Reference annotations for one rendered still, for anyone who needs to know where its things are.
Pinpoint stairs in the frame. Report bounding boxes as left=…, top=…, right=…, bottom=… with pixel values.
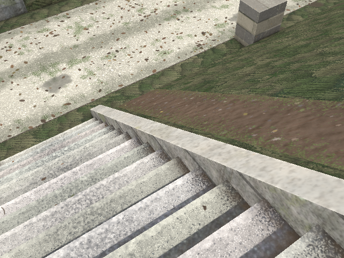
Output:
left=0, top=117, right=344, bottom=258

